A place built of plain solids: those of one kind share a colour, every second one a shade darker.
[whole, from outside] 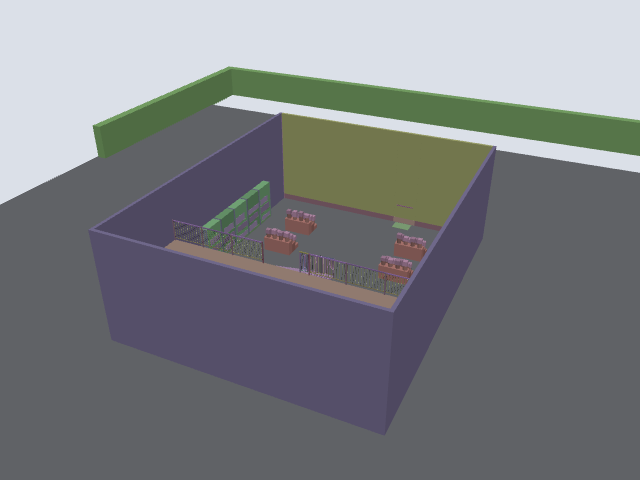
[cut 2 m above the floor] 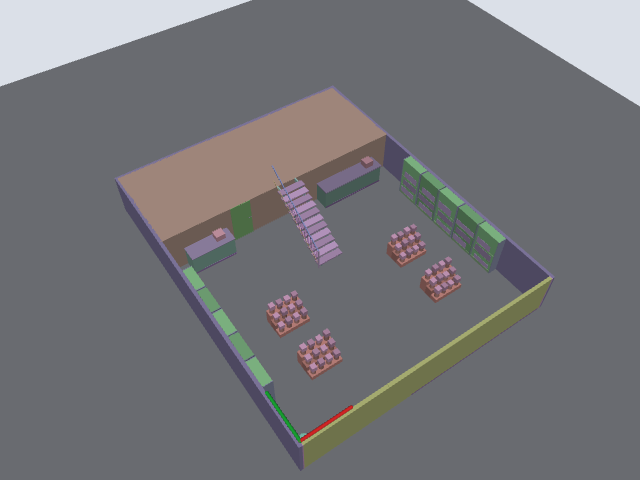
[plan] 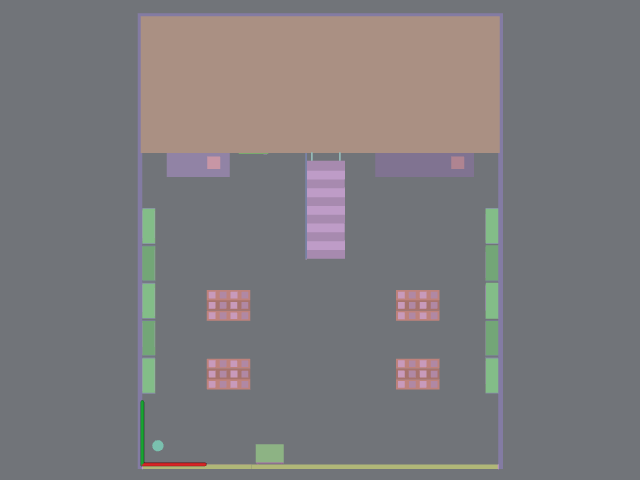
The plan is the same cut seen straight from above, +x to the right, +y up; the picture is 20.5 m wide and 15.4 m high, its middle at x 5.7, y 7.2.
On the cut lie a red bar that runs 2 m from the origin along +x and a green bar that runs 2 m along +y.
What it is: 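A flower shop at street level behind a glazed front, one room two levels high, with a raised rear level reached by one straight flight, fitted out in the 1990s to 2020s; 11.4 x 14.3 m, 5.10 m high throughout; its front glazed onto the street; the raised level 2.39 m over the floor, over the rear 4.3 m, open to the hall behind a guard 1.0 m high along its edge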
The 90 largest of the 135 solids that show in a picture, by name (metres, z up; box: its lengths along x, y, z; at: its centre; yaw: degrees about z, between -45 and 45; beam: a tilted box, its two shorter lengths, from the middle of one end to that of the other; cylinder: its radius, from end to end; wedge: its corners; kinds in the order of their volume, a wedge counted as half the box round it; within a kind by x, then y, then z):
{
 "upper_1": {"box": [11.52, 4.39, 2.44], "at": [5.71, 12.19, 1.17]},
 "street_hedge_1": {"box": [39.8, 0.6, 2.25], "at": [5.71, -16.3, 1.07]},
 "street_hedge_2": {"box": [0.6, 15.85, 2.25], "at": [25.31, -8.07, 1.07]},
 "wall_1": {"box": [0.15, 14.63, 5.15], "at": [-0.07, 7.17, 2.52]},
 "wall_2": {"box": [11.72, 0.15, 5.15], "at": [5.71, 14.4, 2.52]},
 "wall_3": {"box": [0.15, 14.63, 5.15], "at": [11.49, 7.17, 2.52]},
 "shelves_body_1": {"box": [0.4, 1.16, 2.1], "at": [0.2, 2.85, 1.0]},
 "shelves_body_2": {"box": [0.4, 1.16, 2.1], "at": [0.2, 4.05, 1.0]},
 "shelves_body_3": {"box": [0.4, 1.16, 2.1], "at": [0.2, 5.25, 1.0]},
 "shelves_body_4": {"box": [0.4, 1.16, 2.1], "at": [0.2, 6.45, 1.0]},
 "shelves_body_5": {"box": [0.4, 1.16, 2.1], "at": [0.2, 7.65, 1.0]},
 "shelves_body_6": {"box": [0.4, 1.16, 2.1], "at": [11.22, 2.85, 1.0]},
 "shelves_body_7": {"box": [0.4, 1.16, 2.1], "at": [11.22, 4.05, 1.0]},
 "shelves_body_8": {"box": [0.4, 1.16, 2.1], "at": [11.22, 5.25, 1.0]},
 "shelves_body_9": {"box": [0.4, 1.16, 2.1], "at": [11.22, 6.45, 1.0]},
 "shelves_body_10": {"box": [0.4, 1.16, 2.1], "at": [11.22, 7.65, 1.0]},
 "window_wall_1": {"box": [3.49, 0.15, 5.15], "at": [1.75, -0.07, 2.52]},
 "window_wall_2": {"box": [1.2, 0.15, 5.15], "at": [4.09, -0.07, 2.52]},
 "window_wall_3": {"box": [6.73, 0.15, 5.15], "at": [8.05, -0.07, 2.52]},
 "counter_1": {"box": [1.99, 0.7, 1.05], "at": [1.79, 9.63, 0.47]},
 "counter_2": {"box": [3.13, 0.7, 1.05], "at": [9.05, 9.63, 0.47]},
 "tier_1": {"box": [1.4, 0.33, 0.27], "at": [2.77, 2.57, 0.09]},
 "tier_2": {"box": [1.4, 0.33, 0.51], "at": [2.77, 2.9, 0.2]},
 "tier_3": {"box": [1.4, 0.33, 0.75], "at": [2.77, 3.23, 0.33]},
 "tier_4": {"box": [1.4, 0.33, 0.27], "at": [2.77, 4.77, 0.09]},
 "tier_5": {"box": [1.4, 0.33, 0.51], "at": [2.77, 5.1, 0.2]},
 "tier_6": {"box": [1.4, 0.33, 0.75], "at": [2.77, 5.43, 0.33]},
 "tier_7": {"box": [1.4, 0.33, 0.27], "at": [8.84, 2.57, 0.09]},
 "tier_8": {"box": [1.4, 0.33, 0.51], "at": [8.84, 2.9, 0.2]},
 "tier_9": {"box": [1.4, 0.33, 0.75], "at": [8.84, 3.23, 0.33]},
 "tier_10": {"box": [1.4, 0.33, 0.27], "at": [8.84, 4.77, 0.09]},
 "tier_11": {"box": [1.4, 0.33, 0.51], "at": [8.84, 5.1, 0.2]},
 "tier_12": {"box": [1.4, 0.33, 0.75], "at": [8.84, 5.43, 0.33]},
 "shelves_goods_1": {"box": [0.41, 0.82, 0.25], "at": [11.22, 2.83, 0.25]},
 "shelves_goods_2": {"box": [0.41, 0.9, 0.36], "at": [11.22, 2.87, 0.79]},
 "shelves_goods_3": {"box": [0.41, 0.75, 0.33], "at": [11.22, 2.95, 1.26]},
 "shelves_goods_4": {"box": [0.41, 0.89, 0.31], "at": [11.22, 4.05, 0.77]},
 "shelves_goods_5": {"box": [0.41, 1.06, 0.28], "at": [11.22, 4.05, 1.23]},
 "shelves_goods_6": {"box": [0.41, 0.8, 0.34], "at": [11.22, 4.16, 0.3]},
 "shelves_goods_7": {"box": [0.41, 0.89, 0.26], "at": [11.22, 5.2, 0.26]},
 "shelves_goods_8": {"box": [0.41, 0.94, 0.32], "at": [11.22, 5.2, 0.77]},
 "shelves_goods_9": {"box": [0.41, 0.8, 0.39], "at": [11.22, 5.35, 1.28]},
 "shelves_goods_10": {"box": [0.41, 0.84, 0.34], "at": [11.22, 6.4, 1.26]},
 "shelves_goods_11": {"box": [0.41, 0.91, 0.32], "at": [11.22, 6.42, 0.29]},
 "shelves_goods_12": {"box": [0.41, 1.03, 0.31], "at": [11.22, 6.45, 0.77]},
 "shelves_goods_13": {"box": [0.41, 0.89, 0.32], "at": [11.22, 7.62, 0.77]},
 "shelves_goods_14": {"box": [0.41, 0.82, 0.33], "at": [11.22, 7.63, 1.26]},
 "shelves_goods_15": {"box": [0.41, 0.85, 0.32], "at": [11.22, 7.71, 0.29]},
 "stair_step_1": {"box": [1.22, 0.32, 0.07], "at": [5.89, 6.76, 0.15]},
 "stair_step_2": {"box": [1.22, 0.32, 0.07], "at": [5.89, 7.04, 0.33]},
 "stair_step_3": {"box": [1.22, 0.32, 0.07], "at": [5.89, 7.32, 0.52]},
 "stair_step_4": {"box": [1.22, 0.32, 0.07], "at": [5.89, 7.6, 0.7]},
 "stair_step_5": {"box": [1.22, 0.32, 0.07], "at": [5.89, 7.89, 0.88]},
 "stair_step_6": {"box": [1.22, 0.32, 0.07], "at": [5.89, 8.17, 1.07]},
 "stair_step_7": {"box": [1.22, 0.32, 0.07], "at": [5.89, 8.45, 1.25]},
 "stair_step_8": {"box": [1.22, 0.32, 0.07], "at": [5.89, 8.74, 1.44]},
 "stair_step_9": {"box": [1.22, 0.32, 0.07], "at": [5.89, 9.02, 1.62]},
 "stair_step_10": {"box": [1.22, 0.32, 0.07], "at": [5.89, 9.3, 1.8]},
 "stair_step_11": {"box": [1.22, 0.32, 0.07], "at": [5.89, 9.59, 1.99]},
 "shelves_shelf_1": {"box": [0.41, 1.1, 0.18], "at": [11.21, 2.85, 0.04]},
 "shelves_shelf_2": {"box": [0.41, 1.1, 0.18], "at": [11.21, 4.05, 0.04]},
 "shelves_shelf_3": {"box": [0.41, 1.1, 0.18], "at": [11.21, 6.45, 0.04]},
 "stallriser_1": {"box": [3.49, 0.05, 0.35], "at": [1.75, -0.02, 0.12]},
 "stallriser_2": {"box": [6.73, 0.05, 0.35], "at": [8.05, -0.02, 0.12]},
 "stair_guard_rail_1": {"wedge": [[5.23, 6.59, 1.09], [5.23, 6.59, 1.14], [5.23, 9.99, 3.29], [5.23, 9.99, 3.35], [5.28, 6.59, 1.09], [5.28, 6.59, 1.14], [5.28, 9.99, 3.29], [5.28, 9.99, 3.35]]},
 "counter_top_1": {"box": [2.03, 0.78, 0.04], "at": [1.79, 9.61, 1.02]},
 "counter_top_2": {"box": [3.17, 0.78, 0.04], "at": [9.05, 9.61, 1.02]},
 "shelves_cheek_1": {"box": [0.41, 0.032, 2.1], "at": [0.21, 2.29, 1.0]},
 "shelves_cheek_2": {"box": [0.41, 0.032, 2.1], "at": [11.21, 2.29, 1.0]},
 "shelves_cheek_3": {"box": [0.41, 0.032, 2.1], "at": [11.21, 4.68, 1.0]},
 "shelves_cheek_4": {"box": [0.41, 0.032, 2.1], "at": [11.21, 7.08, 1.0]},
 "shelves_cheek_5": {"box": [0.41, 0.032, 2.1], "at": [11.21, 8.21, 1.0]},
 "bunch_1": {"box": [0.22, 0.22, 0.25], "at": [2.24, 2.57, 0.55]},
 "bunch_2": {"box": [0.22, 0.22, 0.24], "at": [2.59, 4.77, 0.6]},
 "bunch_3": {"box": [0.22, 0.22, 0.26], "at": [2.94, 4.77, 0.57]},
 "bunch_4": {"box": [0.22, 0.22, 0.24], "at": [3.29, 2.57, 0.56]},
 "bunch_5": {"box": [0.22, 0.22, 0.24], "at": [3.29, 2.9, 0.85]},
 "bunch_6": {"box": [0.22, 0.22, 0.26], "at": [8.31, 2.57, 0.62]},
 "bunch_7": {"box": [0.22, 0.22, 0.24], "at": [8.31, 2.9, 0.8]},
 "bunch_8": {"box": [0.22, 0.22, 0.24], "at": [8.66, 2.57, 0.56]},
 "bunch_9": {"box": [0.22, 0.22, 0.24], "at": [8.66, 2.9, 0.81]},
 "bunch_10": {"box": [0.22, 0.22, 0.3], "at": [9.01, 3.23, 1.02]},
 "front_foot_1": {"box": [6.73, 0.15, 0.12], "at": [8.05, -0.07, 0.01]},
 "till_1": {"box": [0.42, 0.4, 0.28], "at": [2.29, 9.68, 1.18]},
 "till_2": {"box": [0.42, 0.4, 0.28], "at": [10.12, 9.68, 1.18]},
 "stair_guard_low_1": {"wedge": [[5.24, 6.59, 0.25], [5.24, 6.59, 0.28], [5.24, 9.99, 2.46], [5.24, 9.99, 2.49], [5.27, 6.59, 0.25], [5.27, 6.59, 0.28], [5.27, 9.99, 2.46], [5.27, 9.99, 2.49]]},
 "service_door_1": {"box": [0.95, 0.03, 2.1], "at": [3.56, 9.97, 1.0]},
 "plant_pot_1": {"cylinder": 0.18, "from": [0.5, 0.6, 0.0], "to": [0.5, 0.6, 0.38]},
 "door_mat_1": {"box": [0.9, 0.6, 0.07], "at": [4.09, 0.35, -0.02]},
 "street_door_kick_1": {"box": [1.2, 0.05, 0.35], "at": [4.09, -0.02, 0.12]}
}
